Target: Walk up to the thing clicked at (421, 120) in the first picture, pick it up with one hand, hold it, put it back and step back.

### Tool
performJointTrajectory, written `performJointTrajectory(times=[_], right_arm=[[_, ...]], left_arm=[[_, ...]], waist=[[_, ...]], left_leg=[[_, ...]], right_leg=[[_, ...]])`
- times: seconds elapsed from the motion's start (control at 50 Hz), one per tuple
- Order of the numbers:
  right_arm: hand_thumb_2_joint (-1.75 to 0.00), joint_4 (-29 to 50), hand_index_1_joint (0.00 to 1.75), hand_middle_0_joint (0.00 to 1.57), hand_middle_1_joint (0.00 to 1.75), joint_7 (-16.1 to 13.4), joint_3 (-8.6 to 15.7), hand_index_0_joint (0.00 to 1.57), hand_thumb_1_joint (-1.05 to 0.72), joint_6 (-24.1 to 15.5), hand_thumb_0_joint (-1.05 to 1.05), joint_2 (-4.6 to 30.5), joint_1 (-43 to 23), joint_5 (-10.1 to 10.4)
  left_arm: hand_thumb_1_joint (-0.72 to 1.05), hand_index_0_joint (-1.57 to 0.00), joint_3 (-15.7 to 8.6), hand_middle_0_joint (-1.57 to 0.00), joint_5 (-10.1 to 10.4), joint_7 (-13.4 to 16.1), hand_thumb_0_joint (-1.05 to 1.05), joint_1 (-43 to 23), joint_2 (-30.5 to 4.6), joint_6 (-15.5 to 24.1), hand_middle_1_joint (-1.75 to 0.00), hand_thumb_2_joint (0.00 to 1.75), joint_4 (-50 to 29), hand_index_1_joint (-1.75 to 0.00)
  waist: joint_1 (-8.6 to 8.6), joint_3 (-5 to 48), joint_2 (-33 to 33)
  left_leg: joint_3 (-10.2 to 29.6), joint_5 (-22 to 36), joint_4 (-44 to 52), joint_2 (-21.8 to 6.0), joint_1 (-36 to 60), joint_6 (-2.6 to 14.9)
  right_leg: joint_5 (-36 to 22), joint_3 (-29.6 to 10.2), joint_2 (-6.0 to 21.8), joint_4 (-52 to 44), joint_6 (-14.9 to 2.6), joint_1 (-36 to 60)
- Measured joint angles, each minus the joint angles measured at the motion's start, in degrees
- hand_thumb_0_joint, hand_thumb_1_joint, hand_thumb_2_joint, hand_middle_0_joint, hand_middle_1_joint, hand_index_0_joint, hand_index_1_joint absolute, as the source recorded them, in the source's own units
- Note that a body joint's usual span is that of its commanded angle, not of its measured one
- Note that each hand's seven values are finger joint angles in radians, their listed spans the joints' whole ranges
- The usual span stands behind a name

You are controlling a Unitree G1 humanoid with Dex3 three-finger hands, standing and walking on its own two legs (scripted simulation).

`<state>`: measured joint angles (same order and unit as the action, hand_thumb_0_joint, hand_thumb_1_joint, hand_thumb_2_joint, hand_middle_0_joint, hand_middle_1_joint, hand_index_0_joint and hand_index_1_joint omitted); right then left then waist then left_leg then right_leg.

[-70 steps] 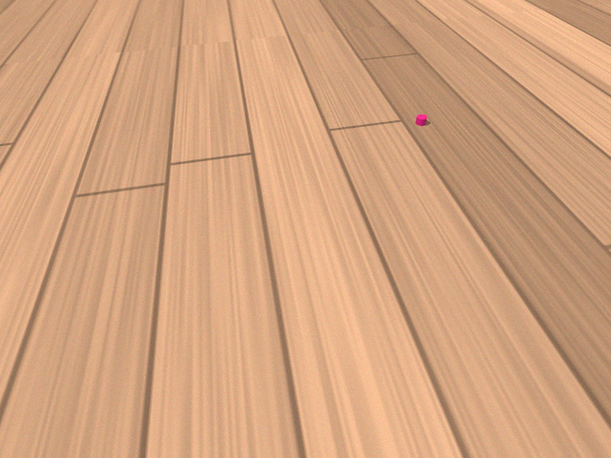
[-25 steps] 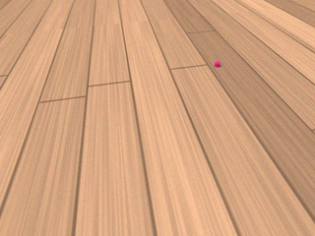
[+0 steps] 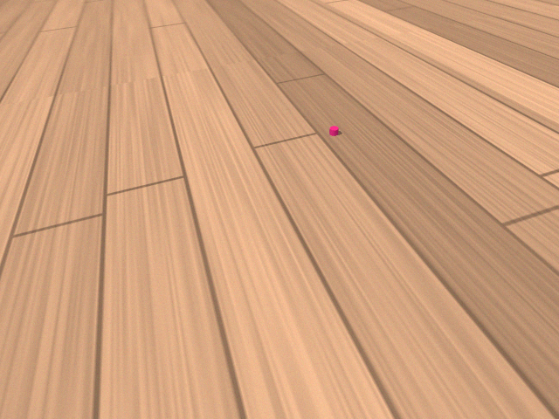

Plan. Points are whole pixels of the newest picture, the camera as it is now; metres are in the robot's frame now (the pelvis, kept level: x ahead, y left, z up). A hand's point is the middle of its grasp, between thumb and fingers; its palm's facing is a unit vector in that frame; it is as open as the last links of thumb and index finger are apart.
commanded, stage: walk up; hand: left
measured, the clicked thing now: (333, 130) +2.12 -0.29 -0.75
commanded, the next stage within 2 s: none
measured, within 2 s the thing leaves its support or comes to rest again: neither
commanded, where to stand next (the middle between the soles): +1.69 -0.42 m, yaw -15 degrees
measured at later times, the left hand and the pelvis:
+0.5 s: hand (190, 371) +0.28 +0.20 -0.16, palm faces -0.10 -0.94 -0.32, open 7.4 cm; pelvis +0.26 -0.07 -0.01, yaw -8 degrees
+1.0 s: hand (265, 183) +0.79 +0.08 -0.12, palm faces -0.32 -0.86 -0.40, open 7.4 cm; pelvis +0.56 -0.14 -0.03, yaw -15 degrees
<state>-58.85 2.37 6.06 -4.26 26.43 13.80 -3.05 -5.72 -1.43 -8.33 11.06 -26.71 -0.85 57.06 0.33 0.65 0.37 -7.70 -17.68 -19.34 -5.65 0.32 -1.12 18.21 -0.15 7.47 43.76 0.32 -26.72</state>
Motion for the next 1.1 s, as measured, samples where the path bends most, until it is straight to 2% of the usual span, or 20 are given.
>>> performJointTrajectory(times=[0.06, 0.08, 0.1, 0.12, 0.16, 0.2, 0.28, 0.36, 0.46, 0.52, 0.56, 0.62, 0.66, 0.74, 0.82, 0.9, 0.98, 1.02, 1.06, 1.1], right_arm=[[-0.9, 0.0, 0.3, 0.21, 0.3, 0.2, 0.5, 0.2, -0.9, 0.4, 0.01, 1.7, -0.1, 0.0], [-0.9, 0.0, 0.3, 0.21, 0.3, 0.2, 0.5, 0.2, -0.9, 0.6, 0.01, 2.1, -0.3, 0.0], [-0.9, 0.0, 0.3, 0.21, 0.3, 0.0, 0.6, 0.2, -0.9, 1.0, 0.01, 2.8, -0.6, 0.0], [-0.9, 0.0, 0.3, 0.2, 0.3, -0.2, 0.5, 0.2, -0.9, 1.5, 0.01, 3.1, -0.9, 0.2], [-0.9, 0.1, 0.3, 0.2, 0.3, 0.0, -0.2, 0.2, -0.9, 2.4, 0.01, 2.7, -1.7, 0.8], [-0.9, 0.5, 0.3, 0.2, 0.3, 0.7, -1.1, 0.2, -0.9, 2.1, 0.01, 2.1, -3.2, 1.5], [-0.9, 3.4, 0.3, 0.2, 0.3, 2.2, -2.5, 0.2, -0.91, 1.0, 0.01, -0.7, -5.0, 2.5], [-0.9, 5.8, 0.3, 0.2, 0.3, 3.6, -2.9, 0.2, -0.9, 1.3, 0.01, -2.6, -5.0, 2.0], [-0.9, 6.1, 0.3, 0.21, 0.3, 3.7, -2.3, 0.2, -0.9, 1.8, 0.01, -2.2, -4.9, 1.7], [-0.9, 6.4, 0.3, 0.21, 0.3, 3.2, -1.5, 0.2, -0.9, 1.1, 0.01, -1.9, -4.8, 1.6], [-0.9, 7.3, 0.3, 0.2, 0.3, 2.4, -1.0, 0.2, -0.9, -0.2, 0.01, -2.9, -5.6, 0.8], [-0.9, 9.0, 0.3, 0.2, 0.3, 1.7, -1.0, 0.2, -0.9, -1.4, 0.01, -3.7, -4.8, 1.4], [-0.9, 9.3, 0.3, 0.21, 0.3, 1.3, -1.5, 0.2, -0.9, -1.5, 0.01, -4.2, -3.3, 1.9], [-0.9, 8.8, 0.3, 0.21, 0.3, 0.9, -2.3, 0.2, -0.9, -2.0, 0.0, -3.9, 1.7, 2.8], [-0.9, 7.0, 0.3, 0.21, 0.3, 1.0, -2.4, 0.2, -0.9, -1.5, 0.01, -2.7, 5.6, 2.8], [-0.9, 6.1, 0.3, 0.21, 0.3, 1.2, -2.3, 0.2, -0.9, -1.0, 0.01, -1.3, 7.3, 2.7], [-0.9, 5.5, 0.3, 0.21, 0.3, 0.8, -2.1, 0.2, -0.9, -0.2, 0.01, -0.6, 9.3, 2.7], [-0.9, 4.4, 0.3, 0.21, 0.3, 0.3, -2.0, 0.2, -0.9, 0.7, 0.01, -0.3, 8.3, 2.5], [-0.9, 4.5, 0.3, 0.2, 0.3, 0.1, -2.8, 0.2, -0.9, 1.4, 0.01, -1.7, 7.0, 2.8], [-0.9, 4.8, 0.3, 0.2, 0.3, 0.1, -3.6, 0.2, -0.9, 1.3, 0.01, -2.3, 5.5, 3.1]], left_arm=[[0.9, -0.2, -0.5, -0.2, -0.1, 0.0, 0.01, 0.8, -1.1, 0.6, -0.3, 0.9, -0.2, -0.3], [0.9, -0.2, -0.8, -0.2, -0.2, 0.2, 0.01, 0.9, -1.4, 1.0, -0.3, 0.9, -0.2, -0.3], [0.9, -0.2, -1.0, -0.2, -0.3, 0.8, 0.01, 0.6, -0.9, 1.7, -0.3, 0.9, -0.1, -0.3], [0.9, -0.2, -1.1, -0.2, -0.4, 1.5, 0.01, 0.3, -0.2, 2.4, -0.3, 0.9, -0.5, -0.3], [0.9, -0.2, -0.7, -0.2, 0.2, 2.4, 0.01, 1.0, 1.5, 3.5, -0.3, 0.9, -1.6, -0.3], [0.9, -0.2, 0.4, -0.2, 0.8, 2.9, 0.0, 2.8, 3.5, 3.8, -0.3, 0.9, -1.9, -0.3], [0.9, -0.21, 1.9, -0.2, 1.3, 3.6, 0.0, 6.7, 4.9, 3.8, -0.3, 0.9, -0.8, -0.3], [0.9, -0.21, 2.3, -0.21, 1.4, 4.1, 0.01, 9.6, 4.4, 4.0, -0.3, 0.9, -0.6, -0.3], [0.89, -0.21, 2.4, -0.21, 1.0, 4.0, 0.01, 10.4, 3.5, 4.7, -0.3, 0.9, -2.1, -0.3], [0.89, -0.21, 2.6, -0.21, 1.1, 4.2, 0.01, 10.4, 2.5, 4.6, -0.3, 0.9, -2.7, -0.3], [0.9, -0.21, 2.5, -0.21, 1.4, 5.0, 0.01, 8.9, 1.7, 3.9, -0.3, 0.9, -2.5, -0.3], [0.9, -0.2, 3.7, -0.2, 1.7, 5.9, 0.01, 7.0, 1.8, 3.6, -0.3, 0.9, -2.7, -0.3], [0.9, -0.2, 4.0, -0.2, 2.0, 5.6, 0.01, 6.0, 1.2, 4.1, -0.3, 0.9, -3.0, -0.3], [0.9, -0.2, 3.2, -0.2, 2.4, 4.6, 0.01, 2.8, -0.1, 4.4, -0.3, 0.9, -4.9, -0.3], [0.9, -0.2, 2.6, -0.2, 2.0, 3.2, 0.01, -0.2, -0.5, 4.0, -0.3, 0.9, -6.7, -0.3], [0.9, -0.2, 2.5, -0.2, 1.6, 2.1, 0.01, -2.7, 0.1, 3.4, -0.3, 0.9, -6.8, -0.3], [0.9, -0.2, 2.6, -0.2, 1.3, 2.0, 0.01, -4.1, 1.0, 3.2, -0.3, 0.9, -6.2, -0.3], [0.9, -0.2, 2.2, -0.2, 1.1, 2.8, 0.01, -5.1, 2.8, 3.9, -0.3, 0.9, -6.2, -0.3], [0.9, -0.2, 2.4, -0.2, 1.3, 3.6, 0.01, -4.9, 3.7, 4.8, -0.3, 0.9, -7.2, -0.3], [0.9, -0.2, 2.8, -0.2, 2.1, 4.2, 0.01, -3.8, 4.9, 5.0, -0.3, 0.9, -7.6, -0.3]], waist=[[-0.08, 1.0, 0.4], [-0.25, 1.3, 0.8], [-0.46, 1.0, 2.7], [-0.84, 0.7, 3.9], [-2.17, 0.1, 4.5], [-3.22, -0.8, 5.0], [-4.06, -2.3, 4.2], [-4.4, -2.7, 2.2], [-4.66, -3.2, 1.0], [-4.41, -2.8, -0.5], [-3.46, -4.2, -3.9], [-1.28, -4.4, -3.3], [-0.03, -4.0, -3.3], [1.96, -3.3, -3.7], [2.47, -3.1, -3.1], [3.47, -3.4, -1.7], [4.48, -2.2, -0.2], [3.36, -3.4, 3.1], [2.02, -4.5, 2.3], [0.82, -5.1, 1.5]], left_leg=[[-1.4, -5.5, -5.0, -2.0, 1.2, -0.5], [-1.6, -8.4, -8.7, -3.3, 0.7, 0.22], [0.1, -10.6, -14.7, -5.4, -1.1, 1.83], [3.0, -12.6, -23.2, -5.8, -4.7, 2.59], [6.3, -12.2, -37.7, -2.6, -12.1, 2.36], [5.9, -8.2, -44.5, -0.2, -18.4, 2.32], [4.7, -1.0, -41.3, 0.4, -27.3, 2.51], [5.9, 3.9, -31.3, -1.0, -32.3, 1.19], [6.3, 10.6, -16.5, -1.8, -31.4, 0.71], [4.4, 13.7, -11.6, 0.1, -27.1, 1.66], [1.8, 10.6, -15.3, 2.4, -26.2, 2.12], [0.5, 5.4, -16.6, 1.6, -22.8, 2.72], [-0.5, 4.8, -13.2, 1.4, -18.3, 2.56], [-1.6, 3.8, -6.7, 2.5, -10.2, 2.02], [-2.8, 1.5, -2.6, 3.1, -3.5, 1.53], [-3.8, -2.2, -1.0, 3.0, 1.8, -0.09], [-3.5, -9.2, -4.7, 1.6, 5.0, -2.0], [-1.8, -11.9, -15.5, -2.5, 2.8, 0.11], [3.3, -10.8, -31.8, -0.8, -3.8, 1.57], [5.6, -7.9, -43.4, 1.2, -10.9, 2.31]], right_leg=[[-3.1, 1.8, 0.8, -5.5, -0.11, 3.0], [-5.2, 2.4, 0.1, -6.3, 0.35, 4.0], [-4.3, 3.5, -1.6, -4.0, 0.59, 3.9], [-2.2, 4.5, -2.8, -1.6, 0.41, 3.7], [0.4, 5.0, -4.0, -0.8, -0.36, 4.9], [-0.2, 4.6, -5.4, -4.9, -1.16, 8.5], [-2.2, 3.3, -7.6, -14.6, -1.95, 16.3], [-1.4, 2.0, -9.1, -19.8, -2.45, 21.7], [2.8, 1.3, -9.9, -22.1, -1.34, 27.3], [8.7, 0.3, -8.4, -17.9, -0.37, 28.8], [10.9, -1.5, -5.4, -4.3, -1.7, 24.6], [7.4, -3.7, -8.2, 17.2, -3.4, 13.8], [3.3, -2.9, -8.0, 22.2, -3.27, 7.6], [-2.1, -2.9, -5.5, 18.0, -1.83, -1.4], [-6.5, -2.0, -2.7, 5.6, -0.37, -5.9], [-13.7, 0.4, -1.6, -7.2, -0.93, -5.5], [-15.7, 2.6, -3.2, -12.3, -2.23, -0.9], [-11.4, 4.1, -6.4, -8.2, -2.43, -0.2], [-7.5, 3.6, -6.6, -5.4, -2.9, 1.0], [-6.5, 3.0, -6.4, -7.5, -3.19, 4.5]])
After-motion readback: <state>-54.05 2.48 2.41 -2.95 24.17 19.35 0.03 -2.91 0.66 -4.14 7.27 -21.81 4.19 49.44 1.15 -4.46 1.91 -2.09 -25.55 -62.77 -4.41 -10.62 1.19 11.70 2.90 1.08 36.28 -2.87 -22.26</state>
